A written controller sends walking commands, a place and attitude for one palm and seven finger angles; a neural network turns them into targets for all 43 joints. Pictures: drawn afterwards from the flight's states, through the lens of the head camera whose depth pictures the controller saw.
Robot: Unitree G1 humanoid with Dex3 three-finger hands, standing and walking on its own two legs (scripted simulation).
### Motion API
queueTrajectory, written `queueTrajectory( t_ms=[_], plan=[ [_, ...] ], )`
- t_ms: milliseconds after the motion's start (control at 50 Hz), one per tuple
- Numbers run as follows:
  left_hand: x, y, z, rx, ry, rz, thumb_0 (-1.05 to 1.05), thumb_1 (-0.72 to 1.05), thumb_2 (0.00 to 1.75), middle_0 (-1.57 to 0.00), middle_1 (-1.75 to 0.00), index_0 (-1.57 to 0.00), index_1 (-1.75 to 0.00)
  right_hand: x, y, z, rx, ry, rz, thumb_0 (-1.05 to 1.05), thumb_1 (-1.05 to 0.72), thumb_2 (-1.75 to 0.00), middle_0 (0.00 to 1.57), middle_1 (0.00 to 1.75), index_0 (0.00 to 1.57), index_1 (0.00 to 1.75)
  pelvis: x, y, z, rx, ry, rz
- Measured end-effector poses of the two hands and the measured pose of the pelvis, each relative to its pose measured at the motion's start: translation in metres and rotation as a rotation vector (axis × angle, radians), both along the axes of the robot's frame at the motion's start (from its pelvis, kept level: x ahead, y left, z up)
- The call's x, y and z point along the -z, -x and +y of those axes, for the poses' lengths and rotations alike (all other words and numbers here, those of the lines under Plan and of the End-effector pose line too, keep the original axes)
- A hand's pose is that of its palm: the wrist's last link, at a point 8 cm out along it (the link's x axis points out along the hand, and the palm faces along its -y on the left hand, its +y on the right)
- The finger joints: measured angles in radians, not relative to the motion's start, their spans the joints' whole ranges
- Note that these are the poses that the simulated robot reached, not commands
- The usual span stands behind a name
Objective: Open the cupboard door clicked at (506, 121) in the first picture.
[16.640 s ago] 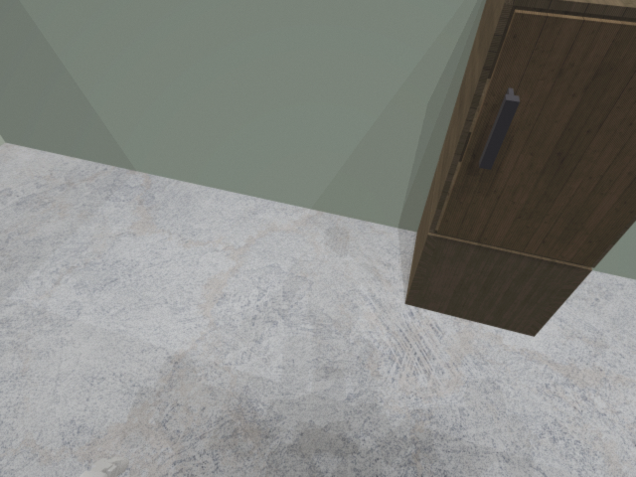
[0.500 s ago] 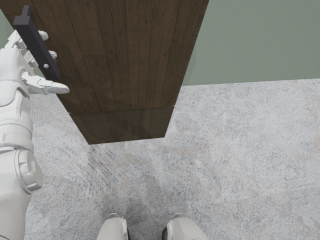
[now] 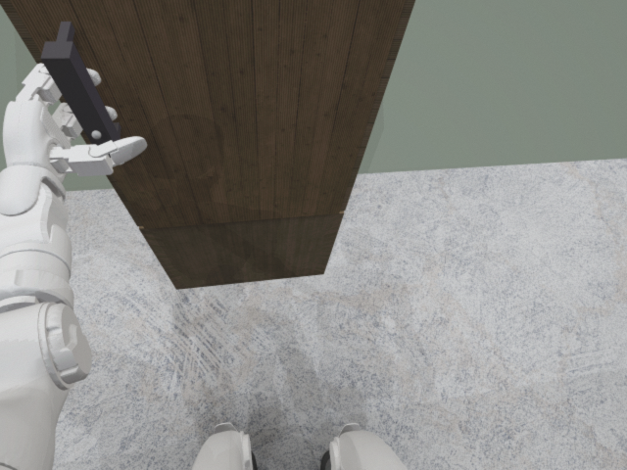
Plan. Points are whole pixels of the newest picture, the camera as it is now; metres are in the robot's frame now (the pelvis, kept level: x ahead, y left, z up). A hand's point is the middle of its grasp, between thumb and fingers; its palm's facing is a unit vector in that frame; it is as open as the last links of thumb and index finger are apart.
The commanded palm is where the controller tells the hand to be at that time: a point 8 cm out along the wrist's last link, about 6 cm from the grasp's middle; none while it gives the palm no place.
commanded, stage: close the thumb around the handle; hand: left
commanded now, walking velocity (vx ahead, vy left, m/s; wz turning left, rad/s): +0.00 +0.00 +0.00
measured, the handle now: (92, 98) +0.56 +0.24 +0.09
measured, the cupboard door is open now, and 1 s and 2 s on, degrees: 0 16 41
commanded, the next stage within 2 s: pull the door open along its arc in 0.36 s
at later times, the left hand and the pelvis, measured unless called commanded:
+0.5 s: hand (104, 134) +0.51 +0.22 +0.09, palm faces +0.08 -1.00 -0.01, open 6.5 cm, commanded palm +0.48 +0.26 +0.08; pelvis +0.00 +0.00 +0.00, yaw +0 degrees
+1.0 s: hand (124, 201) +0.41 +0.18 +0.09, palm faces +0.14 -0.99 +0.07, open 6.7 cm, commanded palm +0.36 +0.23 +0.08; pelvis +0.02 -0.01 +0.02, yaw +0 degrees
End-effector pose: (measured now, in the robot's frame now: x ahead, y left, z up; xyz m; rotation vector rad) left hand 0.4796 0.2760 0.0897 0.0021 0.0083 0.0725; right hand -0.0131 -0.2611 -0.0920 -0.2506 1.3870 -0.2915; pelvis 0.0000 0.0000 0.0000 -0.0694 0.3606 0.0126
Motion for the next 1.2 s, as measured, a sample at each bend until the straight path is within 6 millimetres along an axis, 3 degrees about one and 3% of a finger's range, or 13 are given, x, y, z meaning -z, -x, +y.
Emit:
queueTrajectory(
  t_ms=[220,560,720,820,940,1100,1200],
  plan=[
    [0.0,-0.001,-0.001,0.0,-0.005,0.007,0.0,0.55,0.75,-0.34,-1.3,-0.35,-1.31,0.001,-0.006,0.001,-0.01,-0.001,-0.022,0.0,-0.9,-0.9,0.2,0.3,0.2,0.3,0.001,0.002,0.0,-0.001,-0.001,-0.001],
    [0.0,0.0,-0.009,-0.008,-0.009,0.006,0.0,0.62,0.81,-0.29,-1.32,-0.31,-1.32,0.004,0.0,-0.006,-0.003,-0.007,-0.007,0.0,-0.9,-0.9,0.2,0.3,0.2,0.3,0.002,0.004,-0.006,0.0,-0.008,0.0],
    [0.0,0.016,-0.013,0.003,-0.014,0.0,0.0,0.65,0.79,-0.28,-1.32,-0.29,-1.32,0.001,-0.008,-0.009,0.015,-0.027,-0.034,0.0,-0.9,-0.9,0.2,0.3,0.2,0.3,-0.004,-0.003,-0.01,0.017,-0.019,-0.017],
    [0.001,0.039,-0.019,0.02,-0.012,-0.007,0.0,0.65,0.77,-0.27,-1.32,-0.28,-1.31,-0.002,-0.031,-0.009,0.015,-0.047,-0.101,0.0,-0.9,-0.9,0.2,0.3,0.2,0.3,-0.01,-0.011,-0.011,0.024,-0.028,-0.043],
    [0.002,0.077,-0.033,0.031,0.016,-0.023,0.0,0.64,0.74,-0.28,-1.31,-0.27,-1.31,-0.01,-0.078,-0.009,-0.028,-0.07,-0.239,0.0,-0.9,-0.9,0.2,0.3,0.2,0.3,-0.017,-0.018,-0.012,0.023,-0.036,-0.081],
    [0.006,0.129,-0.07,-0.24,0.104,-0.056,0.01,0.62,0.76,-0.29,-1.31,-0.31,-1.26,-0.015,-0.149,0.005,-0.177,-0.127,-0.423,0.0,-0.91,-0.9,0.19,0.3,0.2,0.3,-0.018,-0.015,-0.016,0.002,-0.05,-0.114],
    [0.004,0.154,-0.095,-0.382,0.079,-0.052,0.0,0.62,0.78,-0.3,-1.3,-0.29,-1.26,-0.016,-0.177,0.017,-0.261,-0.17,-0.482,0.0,-0.91,-0.9,0.19,0.3,0.2,0.3,-0.016,-0.011,-0.022,-0.018,-0.059,-0.136]
  ],
)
